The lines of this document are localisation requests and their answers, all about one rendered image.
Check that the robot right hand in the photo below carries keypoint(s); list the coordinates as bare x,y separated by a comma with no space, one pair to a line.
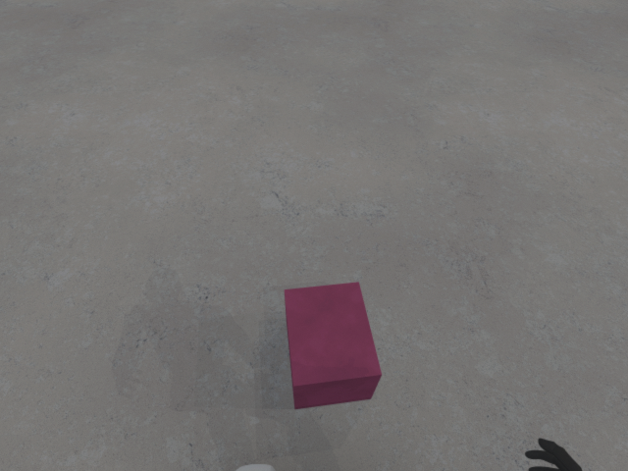
553,454

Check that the carton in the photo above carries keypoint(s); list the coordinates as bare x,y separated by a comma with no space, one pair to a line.
332,354

